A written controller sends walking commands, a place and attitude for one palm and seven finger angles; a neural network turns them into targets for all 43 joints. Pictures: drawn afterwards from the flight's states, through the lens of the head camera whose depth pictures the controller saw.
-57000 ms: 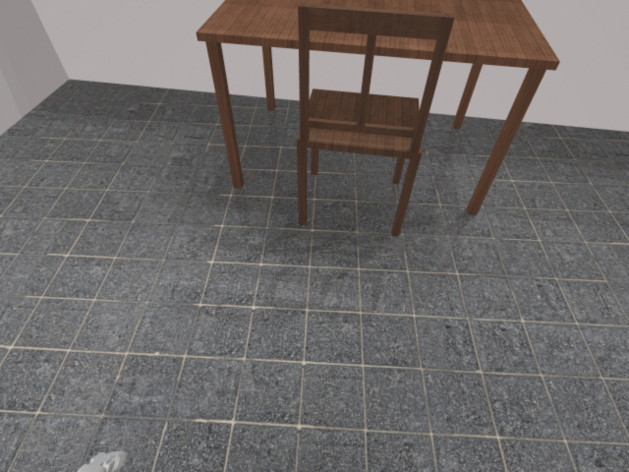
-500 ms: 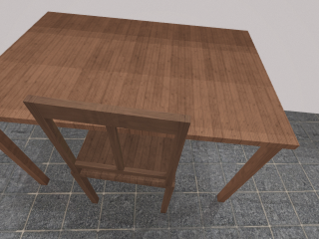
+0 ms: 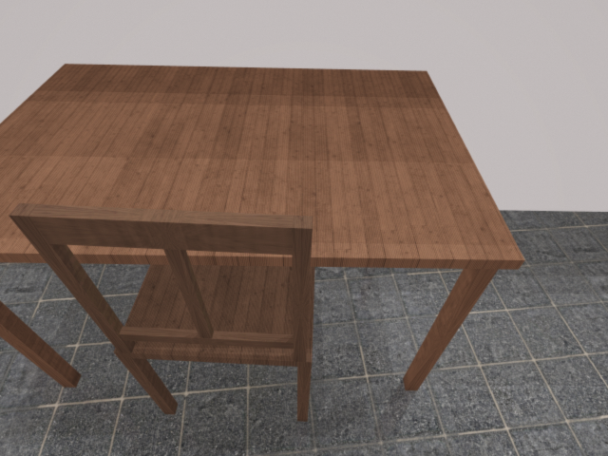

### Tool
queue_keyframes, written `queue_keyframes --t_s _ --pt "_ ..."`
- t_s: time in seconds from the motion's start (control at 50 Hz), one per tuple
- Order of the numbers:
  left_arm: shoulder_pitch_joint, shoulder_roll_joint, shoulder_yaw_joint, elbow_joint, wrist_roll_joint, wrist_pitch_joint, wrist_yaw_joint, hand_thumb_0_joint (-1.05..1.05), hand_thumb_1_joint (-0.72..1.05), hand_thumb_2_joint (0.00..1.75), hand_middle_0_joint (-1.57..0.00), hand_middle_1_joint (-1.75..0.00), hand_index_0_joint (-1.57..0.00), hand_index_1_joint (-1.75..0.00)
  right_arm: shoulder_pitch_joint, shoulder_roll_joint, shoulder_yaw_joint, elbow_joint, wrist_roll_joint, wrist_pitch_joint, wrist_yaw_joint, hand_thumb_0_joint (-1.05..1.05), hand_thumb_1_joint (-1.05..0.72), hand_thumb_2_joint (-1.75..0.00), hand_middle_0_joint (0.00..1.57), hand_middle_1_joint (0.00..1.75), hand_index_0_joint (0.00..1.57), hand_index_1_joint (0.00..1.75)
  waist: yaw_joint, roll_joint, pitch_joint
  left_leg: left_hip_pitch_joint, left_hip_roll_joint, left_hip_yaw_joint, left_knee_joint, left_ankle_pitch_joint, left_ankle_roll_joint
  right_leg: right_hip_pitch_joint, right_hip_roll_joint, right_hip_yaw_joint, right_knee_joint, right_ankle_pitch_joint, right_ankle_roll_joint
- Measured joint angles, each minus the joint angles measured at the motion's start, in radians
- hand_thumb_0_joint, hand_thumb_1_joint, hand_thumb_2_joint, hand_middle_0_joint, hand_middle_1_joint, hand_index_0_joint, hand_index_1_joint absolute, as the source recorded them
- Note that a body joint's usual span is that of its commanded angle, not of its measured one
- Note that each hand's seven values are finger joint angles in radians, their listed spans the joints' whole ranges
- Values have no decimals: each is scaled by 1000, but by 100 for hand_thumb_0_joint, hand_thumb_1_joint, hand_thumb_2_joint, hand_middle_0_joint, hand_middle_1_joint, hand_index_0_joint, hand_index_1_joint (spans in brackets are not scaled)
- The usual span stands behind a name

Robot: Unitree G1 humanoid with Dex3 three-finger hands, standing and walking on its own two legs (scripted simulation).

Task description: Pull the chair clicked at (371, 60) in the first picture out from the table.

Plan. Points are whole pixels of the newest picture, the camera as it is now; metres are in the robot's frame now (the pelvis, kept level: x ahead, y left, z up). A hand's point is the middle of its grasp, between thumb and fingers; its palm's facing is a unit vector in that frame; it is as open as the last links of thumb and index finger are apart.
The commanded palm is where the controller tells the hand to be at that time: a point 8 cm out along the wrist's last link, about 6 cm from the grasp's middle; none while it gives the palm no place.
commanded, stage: come to a stop and stand still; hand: left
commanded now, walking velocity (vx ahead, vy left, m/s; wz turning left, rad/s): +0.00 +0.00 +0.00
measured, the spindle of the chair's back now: (192, 296) +0.40 +0.22 -0.09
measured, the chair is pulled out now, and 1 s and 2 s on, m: -0.10 -0.10 -0.10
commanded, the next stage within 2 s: look again from close up in 0.14 s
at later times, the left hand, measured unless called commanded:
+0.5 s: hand out of the picture +0.01 +0.19 -0.17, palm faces +0.00 -0.98 -0.19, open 7.4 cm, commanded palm none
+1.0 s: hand out of the picture +0.02 +0.20 -0.17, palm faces +0.01 -0.98 -0.18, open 7.4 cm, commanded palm none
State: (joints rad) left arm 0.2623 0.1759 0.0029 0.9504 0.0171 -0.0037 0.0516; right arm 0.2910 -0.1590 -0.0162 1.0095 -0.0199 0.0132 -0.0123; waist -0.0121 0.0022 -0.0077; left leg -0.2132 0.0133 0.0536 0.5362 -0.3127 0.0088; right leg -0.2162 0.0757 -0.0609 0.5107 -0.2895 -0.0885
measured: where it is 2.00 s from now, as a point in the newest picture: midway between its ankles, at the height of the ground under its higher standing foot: outside the picture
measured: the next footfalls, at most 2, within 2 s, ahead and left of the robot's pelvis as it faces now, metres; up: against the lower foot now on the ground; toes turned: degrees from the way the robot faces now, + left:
none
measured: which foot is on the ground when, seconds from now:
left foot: down 0.00-1.00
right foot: down 0.00-1.00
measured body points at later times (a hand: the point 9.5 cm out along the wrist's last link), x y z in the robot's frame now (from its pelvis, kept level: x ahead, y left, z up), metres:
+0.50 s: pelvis +0.01 +0.02 +0.01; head +0.02 +0.02 +0.46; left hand +0.01 +0.24 -0.15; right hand +0.01 -0.20 -0.15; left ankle -0.02 +0.11 -0.73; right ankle -0.01 -0.06 -0.73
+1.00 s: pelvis +0.02 +0.03 +0.01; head +0.02 +0.04 +0.46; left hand +0.02 +0.25 -0.15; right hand +0.02 -0.19 -0.15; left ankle -0.02 +0.11 -0.73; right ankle -0.01 -0.06 -0.73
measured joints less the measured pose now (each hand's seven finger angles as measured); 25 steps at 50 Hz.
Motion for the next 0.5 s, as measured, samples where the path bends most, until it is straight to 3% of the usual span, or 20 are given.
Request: queue_keyframes --t_s 0.16,0.5 --pt "1 -2 -13 28 -6 -10 -8 0 92 89 -20 -30 -20 -30 29 2 25 46 0 -15 0 1 -91 -89 20 30 20 30 4 -5 0 24 -1 8 -76 39 2 27 2 11 -87 48 6" --pt "57 -12 -31 123 -8 -11 -8 0 91 89 -20 -30 -20 -30 1 17 38 112 8 -37 -12 1 -91 -89 20 30 20 30 18 -18 12 63 -20 23 -116 40 21 53 -14 29 -104 43 24"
